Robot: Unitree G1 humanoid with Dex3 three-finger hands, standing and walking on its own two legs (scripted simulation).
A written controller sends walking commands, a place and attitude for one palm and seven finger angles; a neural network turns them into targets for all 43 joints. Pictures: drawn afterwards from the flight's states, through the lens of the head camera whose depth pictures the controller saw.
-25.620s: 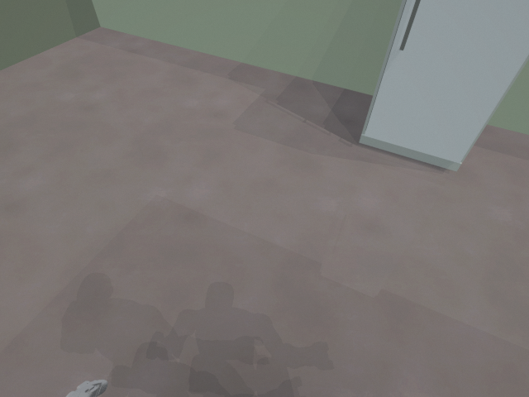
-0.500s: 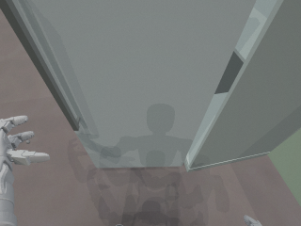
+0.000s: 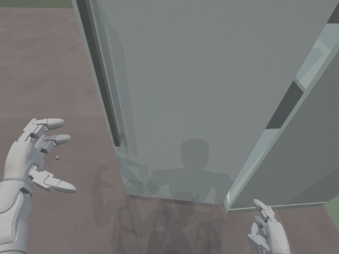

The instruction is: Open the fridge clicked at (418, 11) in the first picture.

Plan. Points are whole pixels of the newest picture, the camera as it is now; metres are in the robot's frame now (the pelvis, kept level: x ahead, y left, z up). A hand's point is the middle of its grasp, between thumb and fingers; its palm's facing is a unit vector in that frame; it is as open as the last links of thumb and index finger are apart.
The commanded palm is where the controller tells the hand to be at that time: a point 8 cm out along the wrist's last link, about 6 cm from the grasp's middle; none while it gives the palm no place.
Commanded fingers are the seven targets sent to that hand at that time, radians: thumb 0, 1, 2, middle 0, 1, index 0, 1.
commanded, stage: draw the hand back to the body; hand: left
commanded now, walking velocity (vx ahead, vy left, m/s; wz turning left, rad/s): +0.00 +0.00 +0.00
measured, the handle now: (107, 86) +0.49 +0.25 +0.12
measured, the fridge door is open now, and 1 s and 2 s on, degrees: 79 79 79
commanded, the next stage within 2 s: step back with the hand held close in 1.02 s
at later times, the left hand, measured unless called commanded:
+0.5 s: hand (56, 151) +0.23 +0.24 +0.17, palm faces +0.48 -0.81 -0.35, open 10.2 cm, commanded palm +0.18 +0.28 +0.18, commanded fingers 0.00 0.68 0.80 -0.21 -0.43 -0.21 -0.43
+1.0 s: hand (61, 159) +0.22 +0.22 +0.18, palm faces +0.48 -0.80 -0.35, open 7.4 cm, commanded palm +0.17 +0.26 +0.20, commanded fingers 0.00 0.90 0.90 -0.20 -0.30 -0.20 -0.30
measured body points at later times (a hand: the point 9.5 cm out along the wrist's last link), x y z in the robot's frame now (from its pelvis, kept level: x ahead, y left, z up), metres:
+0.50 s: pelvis +0.02 -0.03 +0.03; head -0.01 -0.05 +0.48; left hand +0.20 +0.28 +0.19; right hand +0.19 -0.26 -0.06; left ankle +0.02 +0.11 -0.71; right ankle +0.01 -0.14 -0.71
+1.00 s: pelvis +0.02 -0.04 +0.03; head -0.01 -0.06 +0.48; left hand +0.18 +0.26 +0.20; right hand +0.20 -0.27 -0.06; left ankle +0.02 +0.11 -0.71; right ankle +0.01 -0.14 -0.71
